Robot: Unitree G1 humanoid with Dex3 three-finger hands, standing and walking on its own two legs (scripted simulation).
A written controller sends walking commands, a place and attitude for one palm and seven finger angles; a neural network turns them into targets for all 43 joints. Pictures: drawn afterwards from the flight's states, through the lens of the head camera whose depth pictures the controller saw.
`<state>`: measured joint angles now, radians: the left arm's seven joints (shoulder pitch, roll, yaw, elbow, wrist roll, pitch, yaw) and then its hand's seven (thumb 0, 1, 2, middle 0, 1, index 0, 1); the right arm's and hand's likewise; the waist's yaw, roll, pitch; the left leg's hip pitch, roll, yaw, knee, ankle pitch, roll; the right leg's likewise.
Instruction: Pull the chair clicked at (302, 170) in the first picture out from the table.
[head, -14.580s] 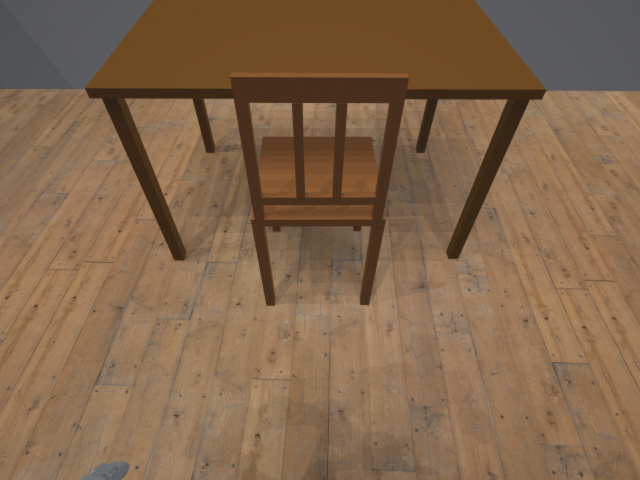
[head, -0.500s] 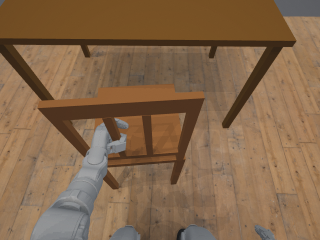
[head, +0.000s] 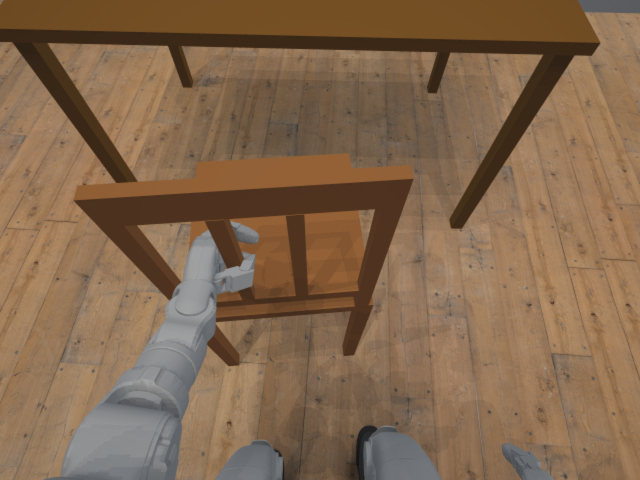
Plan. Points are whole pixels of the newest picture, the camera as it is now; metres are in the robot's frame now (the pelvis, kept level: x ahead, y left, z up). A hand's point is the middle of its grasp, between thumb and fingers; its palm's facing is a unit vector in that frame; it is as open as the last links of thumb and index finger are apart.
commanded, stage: step backward, pulling the chair out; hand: left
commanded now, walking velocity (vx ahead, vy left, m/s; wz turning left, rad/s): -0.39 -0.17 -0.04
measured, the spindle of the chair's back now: (235, 262) +0.41 +0.13 -0.08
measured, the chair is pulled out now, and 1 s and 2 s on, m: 0.27 0.53 0.65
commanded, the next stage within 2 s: stop walking, hand still on the chair in 1.04 s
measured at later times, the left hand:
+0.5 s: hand (216, 373) +0.24 +0.13 -0.06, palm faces -0.01 -0.99 -0.17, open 5.5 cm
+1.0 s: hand out of the picture +0.13 +0.16 -0.06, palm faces +0.05 -0.99 -0.16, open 5.5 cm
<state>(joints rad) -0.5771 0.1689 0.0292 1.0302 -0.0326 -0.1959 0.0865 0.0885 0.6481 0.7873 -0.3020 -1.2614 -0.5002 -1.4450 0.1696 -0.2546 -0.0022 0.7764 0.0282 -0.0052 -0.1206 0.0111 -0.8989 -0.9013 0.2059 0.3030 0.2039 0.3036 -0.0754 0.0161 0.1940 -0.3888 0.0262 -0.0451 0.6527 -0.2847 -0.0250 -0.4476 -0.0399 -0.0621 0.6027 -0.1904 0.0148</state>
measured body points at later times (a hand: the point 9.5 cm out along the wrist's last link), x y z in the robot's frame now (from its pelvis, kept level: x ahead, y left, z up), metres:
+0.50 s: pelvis -0.13 +0.00 +0.00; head -0.04 +0.01 +0.44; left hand +0.24 +0.18 -0.04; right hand -0.05 -0.27 -0.12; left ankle -0.06 +0.12 -0.72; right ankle -0.06 -0.14 -0.71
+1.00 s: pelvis -0.24 +0.00 +0.00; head -0.17 +0.01 +0.44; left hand +0.12 +0.21 -0.04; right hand -0.17 -0.26 -0.12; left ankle -0.16 +0.12 -0.72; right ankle -0.21 -0.15 -0.71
